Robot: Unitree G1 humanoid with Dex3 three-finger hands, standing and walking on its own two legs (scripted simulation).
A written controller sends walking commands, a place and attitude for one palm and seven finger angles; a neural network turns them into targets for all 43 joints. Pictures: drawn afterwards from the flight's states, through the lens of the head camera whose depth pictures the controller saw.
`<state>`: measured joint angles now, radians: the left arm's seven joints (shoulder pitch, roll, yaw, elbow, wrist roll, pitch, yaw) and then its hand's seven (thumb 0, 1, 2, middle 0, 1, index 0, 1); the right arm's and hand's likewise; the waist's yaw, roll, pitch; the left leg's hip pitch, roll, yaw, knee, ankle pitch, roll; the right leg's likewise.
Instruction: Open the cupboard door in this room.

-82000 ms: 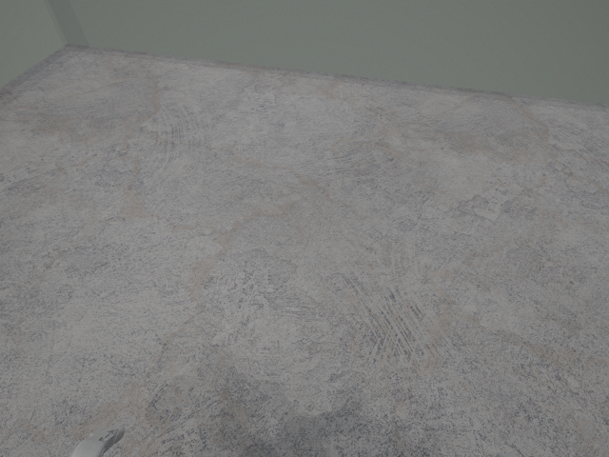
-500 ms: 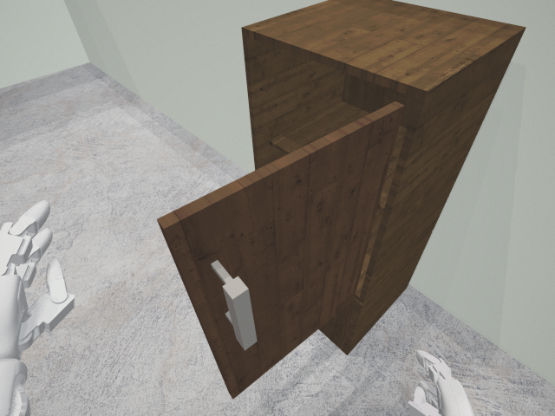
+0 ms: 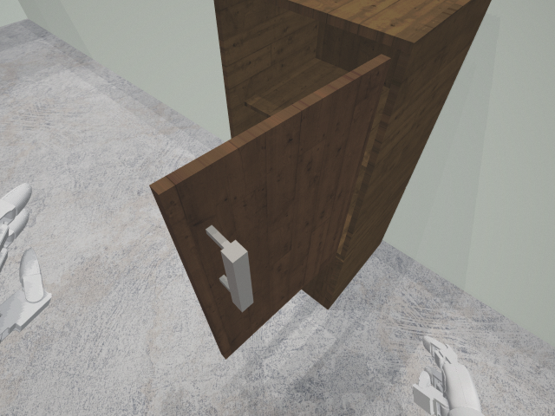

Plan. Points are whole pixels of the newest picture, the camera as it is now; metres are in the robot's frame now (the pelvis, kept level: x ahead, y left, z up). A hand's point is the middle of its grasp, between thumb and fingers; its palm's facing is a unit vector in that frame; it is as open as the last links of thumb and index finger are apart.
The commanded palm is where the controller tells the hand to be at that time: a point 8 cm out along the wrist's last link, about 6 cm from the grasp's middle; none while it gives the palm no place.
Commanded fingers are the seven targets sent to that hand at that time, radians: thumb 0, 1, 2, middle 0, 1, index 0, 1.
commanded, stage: step back with the hand held close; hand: left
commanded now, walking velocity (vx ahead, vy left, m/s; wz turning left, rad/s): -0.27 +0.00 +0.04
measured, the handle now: (229, 269) +0.30 +0.09 +0.05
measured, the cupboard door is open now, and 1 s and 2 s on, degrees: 85 85 85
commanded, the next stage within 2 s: stop stepping back and stand still in 0.76 s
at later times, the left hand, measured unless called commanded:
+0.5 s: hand out of the picture +0.11 +0.28 +0.16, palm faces +0.45 -0.78 -0.45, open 7.4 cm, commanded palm +0.04 +0.32 +0.18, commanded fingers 0.00 0.90 0.90 -0.20 -0.30 -0.20 -0.30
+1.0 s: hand out of the picture +0.05 +0.24 +0.18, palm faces +0.32 -0.82 -0.47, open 7.4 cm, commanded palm -0.01 +0.29 +0.18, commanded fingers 0.00 0.90 0.90 -0.20 -0.30 -0.20 -0.30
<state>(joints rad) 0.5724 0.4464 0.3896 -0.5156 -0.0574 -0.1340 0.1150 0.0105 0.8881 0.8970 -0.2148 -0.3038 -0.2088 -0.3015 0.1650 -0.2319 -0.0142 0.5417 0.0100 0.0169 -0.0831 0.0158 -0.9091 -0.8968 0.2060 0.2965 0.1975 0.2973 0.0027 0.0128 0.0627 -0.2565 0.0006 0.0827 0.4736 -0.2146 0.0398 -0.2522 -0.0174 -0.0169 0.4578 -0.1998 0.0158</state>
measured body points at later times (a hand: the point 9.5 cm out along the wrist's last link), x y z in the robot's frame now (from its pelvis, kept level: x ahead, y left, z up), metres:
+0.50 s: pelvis -0.09 +0.02 -0.02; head -0.07 +0.04 +0.43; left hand +0.08 +0.32 +0.18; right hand +0.08 -0.23 -0.10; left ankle +0.03 +0.09 -0.74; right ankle -0.01 -0.13 -0.72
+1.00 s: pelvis -0.18 +0.00 -0.01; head -0.17 +0.02 +0.44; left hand +0.02 +0.28 +0.21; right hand -0.02 -0.25 -0.08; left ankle -0.09 +0.07 -0.74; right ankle -0.28 -0.11 -0.71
